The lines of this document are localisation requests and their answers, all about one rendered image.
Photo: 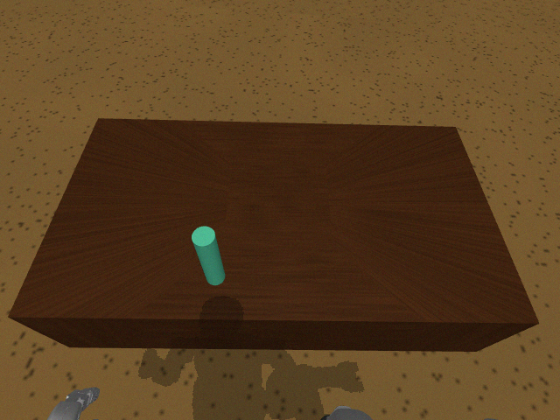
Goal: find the left robot hand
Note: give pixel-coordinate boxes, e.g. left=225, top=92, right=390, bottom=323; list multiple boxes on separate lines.
left=47, top=388, right=100, bottom=420

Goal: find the can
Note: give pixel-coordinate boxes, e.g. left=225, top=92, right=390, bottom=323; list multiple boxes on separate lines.
left=192, top=226, right=225, bottom=285

